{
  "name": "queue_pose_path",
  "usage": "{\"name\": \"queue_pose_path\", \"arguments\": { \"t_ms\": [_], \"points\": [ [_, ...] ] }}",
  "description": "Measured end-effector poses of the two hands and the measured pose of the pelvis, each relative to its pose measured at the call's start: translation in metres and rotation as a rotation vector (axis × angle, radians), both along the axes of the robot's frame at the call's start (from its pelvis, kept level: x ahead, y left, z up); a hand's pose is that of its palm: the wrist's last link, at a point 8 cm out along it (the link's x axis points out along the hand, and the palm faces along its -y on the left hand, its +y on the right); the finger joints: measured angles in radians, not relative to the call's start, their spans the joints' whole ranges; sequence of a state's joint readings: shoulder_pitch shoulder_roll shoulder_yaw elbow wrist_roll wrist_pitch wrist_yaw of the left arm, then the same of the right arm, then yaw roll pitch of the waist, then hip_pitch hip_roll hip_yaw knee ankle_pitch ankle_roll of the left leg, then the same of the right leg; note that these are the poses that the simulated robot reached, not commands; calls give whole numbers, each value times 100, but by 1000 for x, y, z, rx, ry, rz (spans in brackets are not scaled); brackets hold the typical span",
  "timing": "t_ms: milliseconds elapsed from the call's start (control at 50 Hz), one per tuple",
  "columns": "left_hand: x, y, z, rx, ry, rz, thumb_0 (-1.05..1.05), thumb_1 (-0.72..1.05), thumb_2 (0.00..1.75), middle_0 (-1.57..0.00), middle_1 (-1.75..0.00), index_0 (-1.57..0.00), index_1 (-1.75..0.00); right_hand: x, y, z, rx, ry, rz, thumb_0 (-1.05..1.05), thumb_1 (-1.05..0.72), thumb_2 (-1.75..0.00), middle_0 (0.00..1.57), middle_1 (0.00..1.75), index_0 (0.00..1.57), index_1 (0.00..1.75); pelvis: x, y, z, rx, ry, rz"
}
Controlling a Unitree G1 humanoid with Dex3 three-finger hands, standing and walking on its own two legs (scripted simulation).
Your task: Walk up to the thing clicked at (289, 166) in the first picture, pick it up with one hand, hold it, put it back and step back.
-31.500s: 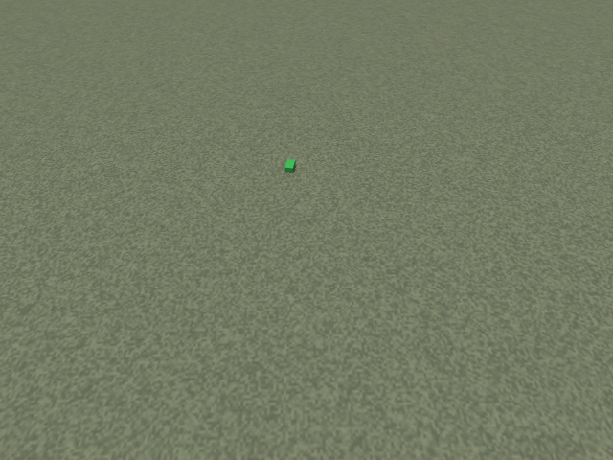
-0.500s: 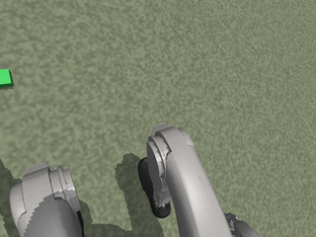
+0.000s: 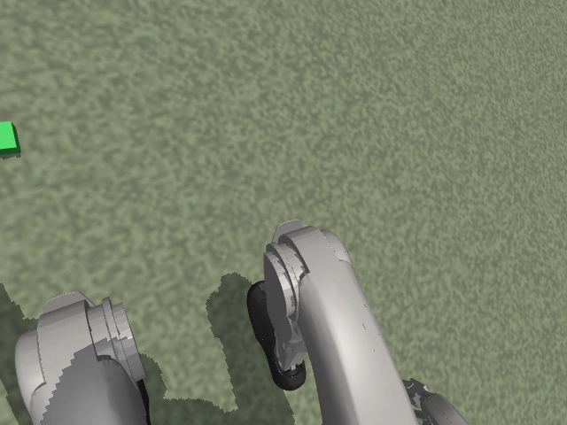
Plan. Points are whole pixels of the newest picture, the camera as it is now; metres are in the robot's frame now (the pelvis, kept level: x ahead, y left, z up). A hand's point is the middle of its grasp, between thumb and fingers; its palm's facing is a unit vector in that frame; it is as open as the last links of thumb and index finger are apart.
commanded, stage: rise first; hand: left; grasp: from above
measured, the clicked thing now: out of the picture +0.55 +0.27 -0.31
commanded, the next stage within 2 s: none
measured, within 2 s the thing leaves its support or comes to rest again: neither
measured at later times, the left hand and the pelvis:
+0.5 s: hand out of the picture +0.51 +0.30 -0.18, palm faces -0.46 -0.03 -0.89, open 11.6 cm; pelvis +0.00 +0.00 +0.00, yaw +0 degrees
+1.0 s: hand out of the picture +0.51 +0.30 -0.18, palm faces -0.45 -0.02 -0.89, open 12.0 cm; pelvis +0.00 +0.00 +0.00, yaw +0 degrees
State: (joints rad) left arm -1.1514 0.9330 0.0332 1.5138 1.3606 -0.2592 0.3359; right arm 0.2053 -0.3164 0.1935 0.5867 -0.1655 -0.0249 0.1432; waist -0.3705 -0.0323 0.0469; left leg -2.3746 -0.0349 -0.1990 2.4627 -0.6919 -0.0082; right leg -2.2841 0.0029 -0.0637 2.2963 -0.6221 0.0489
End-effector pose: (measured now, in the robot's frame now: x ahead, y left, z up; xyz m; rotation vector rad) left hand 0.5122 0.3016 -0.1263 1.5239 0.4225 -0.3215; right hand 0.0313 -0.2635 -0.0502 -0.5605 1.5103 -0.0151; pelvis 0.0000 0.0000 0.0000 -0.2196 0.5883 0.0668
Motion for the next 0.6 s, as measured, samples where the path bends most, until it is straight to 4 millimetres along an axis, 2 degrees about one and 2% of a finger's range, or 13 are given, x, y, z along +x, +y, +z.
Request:
{"name": "queue_pose_path", "arguments": {
  "t_ms": [600],
  "points": [
    [1, 0, 0, -2, -5, -9, 0, -12, 69, -45, -60, -44, -61, -3, 0, 2, -9, 2, 1, 0, -90, -89, 20, 30, 21, 30, -2, 1, 0, -4, -6, -3]
  ]
}}
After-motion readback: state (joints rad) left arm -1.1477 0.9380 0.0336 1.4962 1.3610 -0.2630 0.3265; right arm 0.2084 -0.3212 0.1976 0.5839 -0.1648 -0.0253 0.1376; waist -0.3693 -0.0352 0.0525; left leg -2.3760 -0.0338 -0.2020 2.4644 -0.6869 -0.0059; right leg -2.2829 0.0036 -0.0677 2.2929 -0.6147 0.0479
